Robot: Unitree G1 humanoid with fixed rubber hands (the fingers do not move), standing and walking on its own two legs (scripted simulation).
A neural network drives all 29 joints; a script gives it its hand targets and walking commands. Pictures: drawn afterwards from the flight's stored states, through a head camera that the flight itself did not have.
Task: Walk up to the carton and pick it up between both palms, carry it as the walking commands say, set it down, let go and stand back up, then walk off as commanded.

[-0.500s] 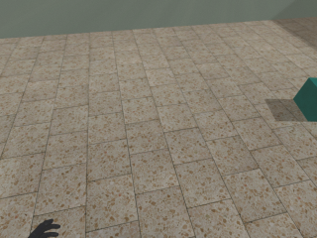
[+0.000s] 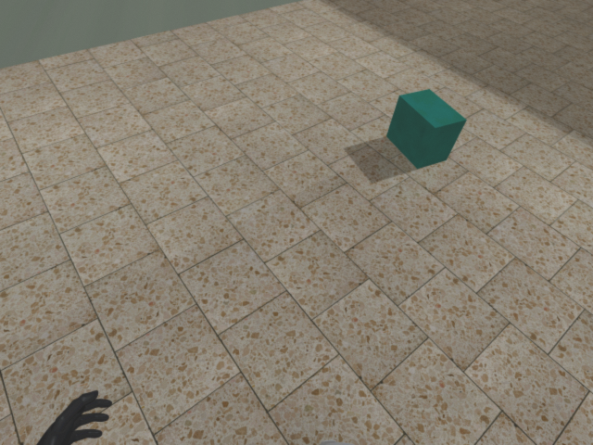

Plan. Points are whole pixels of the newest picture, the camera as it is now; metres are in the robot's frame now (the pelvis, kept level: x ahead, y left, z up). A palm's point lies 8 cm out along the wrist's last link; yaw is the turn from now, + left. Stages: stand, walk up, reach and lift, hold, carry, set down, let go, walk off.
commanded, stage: walk up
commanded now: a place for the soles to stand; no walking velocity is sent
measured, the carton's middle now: (423, 128) +1.60 -0.83 -0.63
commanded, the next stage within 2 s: none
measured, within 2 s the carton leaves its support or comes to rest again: neither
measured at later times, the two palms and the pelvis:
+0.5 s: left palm (113, 292) +0.39 +0.27 -0.08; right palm (525, 415) +0.16 -0.33 -0.05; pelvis +0.19 +0.01 +0.01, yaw -11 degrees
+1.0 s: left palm (182, 193) +0.58 +0.18 -0.04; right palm (514, 322) +0.31 -0.40 -0.09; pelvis +0.36 -0.08 +0.01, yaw -23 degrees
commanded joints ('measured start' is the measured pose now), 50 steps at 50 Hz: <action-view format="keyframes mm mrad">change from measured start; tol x16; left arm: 1 70 283 109 -15 -35 -44 63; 28 -173 144 41 -94 -23 -54 7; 32 -60 152 59 -41 -21 -50 13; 35 334 383 137 52 -13 -83 74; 40 99 260 79 1 -52 -72 90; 50 133 283 83 3 -29 -103 79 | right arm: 1 -70 -232 -90 -94 3 -40 18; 11 -64 -238 -112 -102 -16 -63 25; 15 280 -398 -174 -31 -48 -100 -22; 18 71 -338 -146 -81 10 -90 -13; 50 -93 -214 -106 -139 -19 -18 52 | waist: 1 85 -6 -66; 12 44 -115 -18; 15 -120 339 -192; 18 -27 65 -64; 31 -32 288 -81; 33 105 160 -204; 35 201 -304 -300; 39 98 17 -47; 50 92 -90 48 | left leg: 1 -434 -45 -113 57 8 13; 11 -226 -104 -77 -259 153 18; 13 106 -133 -53 -447 255 39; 15 628 301 -645 -681 -77 171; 17 369 374 -639 -728 -172 217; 21 371 171 -241 -654 291 186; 30 277 149 -6 -579 446 187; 33 116 110 110 -226 556 143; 36 -544 -114 -116 312 -84 40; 50 -383 -44 -150 -136 203 -5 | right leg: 1 405 -188 384 -351 -250 -194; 12 181 -120 336 -312 -217 -181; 14 -157 16 157 110 -15 -78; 16 -461 32 124 525 -274 8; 28 -232 -71 -79 43 51 27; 33 280 17 -101 -132 26 -38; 35 724 -280 536 -234 -51 -196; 36 712 -355 676 -263 -146 -286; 40 281 -209 400 -370 -306 -171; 50 281 -198 369 -455 -417 -186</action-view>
